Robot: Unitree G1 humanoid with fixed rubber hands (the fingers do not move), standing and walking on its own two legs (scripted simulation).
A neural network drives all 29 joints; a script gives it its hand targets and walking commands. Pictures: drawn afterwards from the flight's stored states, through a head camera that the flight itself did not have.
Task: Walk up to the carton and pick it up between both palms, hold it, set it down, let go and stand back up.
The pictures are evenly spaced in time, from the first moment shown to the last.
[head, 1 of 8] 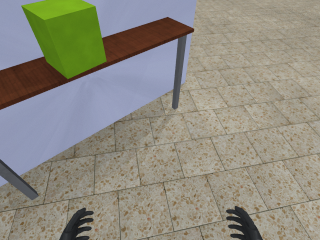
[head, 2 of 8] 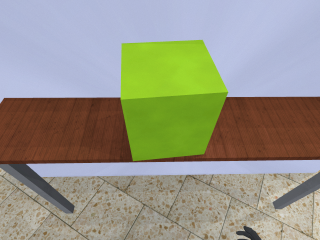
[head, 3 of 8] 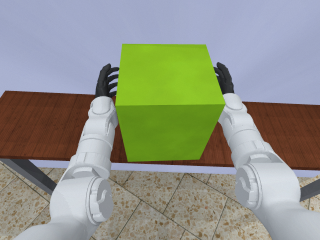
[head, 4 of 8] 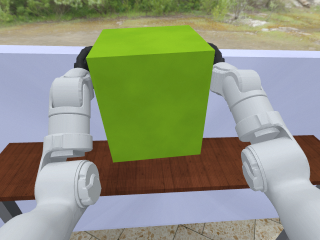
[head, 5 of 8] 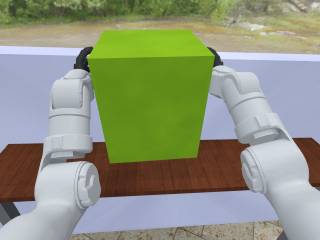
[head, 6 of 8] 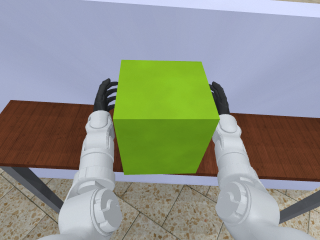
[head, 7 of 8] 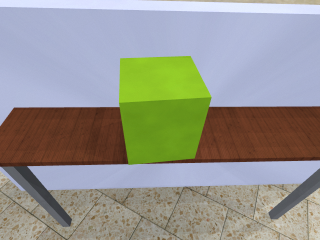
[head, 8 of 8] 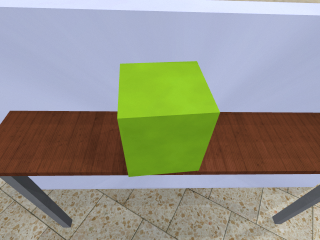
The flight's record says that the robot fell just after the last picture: no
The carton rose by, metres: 0.22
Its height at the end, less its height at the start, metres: +0.00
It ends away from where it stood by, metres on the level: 0.02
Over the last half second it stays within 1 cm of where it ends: yes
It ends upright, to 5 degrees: yes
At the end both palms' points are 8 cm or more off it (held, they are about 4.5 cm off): yes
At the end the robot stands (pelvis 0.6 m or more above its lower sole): yes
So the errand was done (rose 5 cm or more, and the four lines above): yes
